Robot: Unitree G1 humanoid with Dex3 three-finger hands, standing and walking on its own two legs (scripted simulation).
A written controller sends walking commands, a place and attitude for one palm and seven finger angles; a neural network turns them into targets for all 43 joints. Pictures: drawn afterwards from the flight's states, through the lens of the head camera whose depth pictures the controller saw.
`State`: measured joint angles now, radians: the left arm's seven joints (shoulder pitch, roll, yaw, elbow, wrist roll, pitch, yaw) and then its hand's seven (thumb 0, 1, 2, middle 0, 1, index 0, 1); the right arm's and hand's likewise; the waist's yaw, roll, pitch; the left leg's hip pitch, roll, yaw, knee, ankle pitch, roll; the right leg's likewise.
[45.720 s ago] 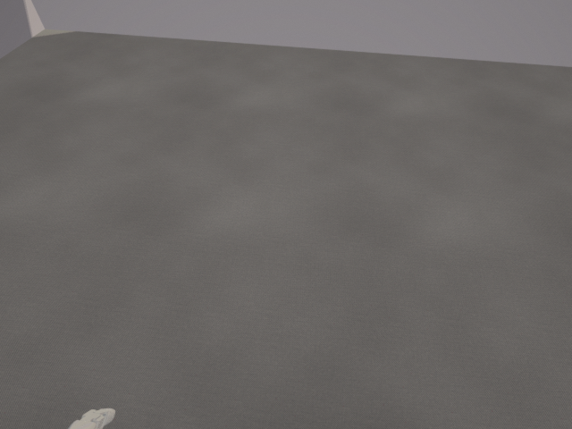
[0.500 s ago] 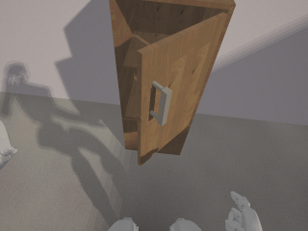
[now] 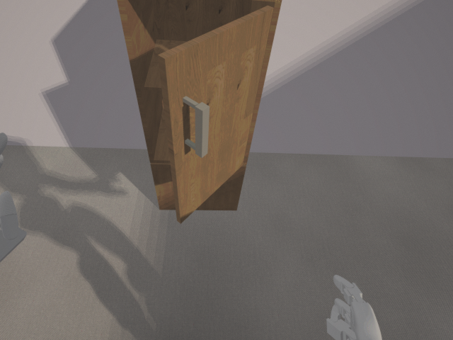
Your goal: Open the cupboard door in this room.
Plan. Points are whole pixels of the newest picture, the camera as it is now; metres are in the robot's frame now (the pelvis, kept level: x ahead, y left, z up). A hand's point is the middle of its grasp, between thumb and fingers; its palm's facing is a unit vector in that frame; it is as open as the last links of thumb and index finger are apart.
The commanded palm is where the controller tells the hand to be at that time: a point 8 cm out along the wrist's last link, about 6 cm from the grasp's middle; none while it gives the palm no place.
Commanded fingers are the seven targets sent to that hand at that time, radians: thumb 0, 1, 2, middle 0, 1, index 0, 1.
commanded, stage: stop stepping back and stand still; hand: left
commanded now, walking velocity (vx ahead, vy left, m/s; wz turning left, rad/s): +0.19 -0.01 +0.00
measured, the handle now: (195, 127) +0.54 +0.09 +0.05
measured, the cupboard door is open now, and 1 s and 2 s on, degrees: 49 49 49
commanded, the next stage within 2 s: let the arm hang, fingers relaxed in 0.80 s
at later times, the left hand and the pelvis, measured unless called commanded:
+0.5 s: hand out of the picture +0.14 +0.28 +0.16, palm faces +0.47 -0.76 -0.46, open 7.4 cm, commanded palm +0.08 +0.31 +0.18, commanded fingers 0.00 0.90 0.90 -0.20 -0.30 -0.20 -0.30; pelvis -0.05 +0.01 +0.00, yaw +2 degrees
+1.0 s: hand (14, 321) +0.14 +0.29 +0.04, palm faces +0.24 -0.84 -0.49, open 7.4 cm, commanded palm none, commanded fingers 0.00 0.90 0.90 -0.20 -0.30 -0.20 -0.30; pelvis -0.06 +0.02 +0.00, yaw +4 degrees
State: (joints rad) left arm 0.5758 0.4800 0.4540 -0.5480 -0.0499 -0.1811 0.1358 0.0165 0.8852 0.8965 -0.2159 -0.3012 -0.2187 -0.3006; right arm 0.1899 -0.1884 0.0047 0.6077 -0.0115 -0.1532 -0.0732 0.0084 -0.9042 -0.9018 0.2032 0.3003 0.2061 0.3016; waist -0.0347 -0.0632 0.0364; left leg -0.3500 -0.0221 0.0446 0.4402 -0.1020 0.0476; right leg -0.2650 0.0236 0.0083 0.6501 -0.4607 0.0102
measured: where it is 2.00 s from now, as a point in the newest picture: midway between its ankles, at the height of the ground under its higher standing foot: outside the picture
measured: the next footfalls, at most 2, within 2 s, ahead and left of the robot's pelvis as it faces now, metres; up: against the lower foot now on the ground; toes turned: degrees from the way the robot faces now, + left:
left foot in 0.32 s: +0.00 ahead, +0.13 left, +0.00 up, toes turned +5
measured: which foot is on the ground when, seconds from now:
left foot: down 0.00-0.10, up 0.12-0.30, down 0.32-1.00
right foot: down 0.00-1.00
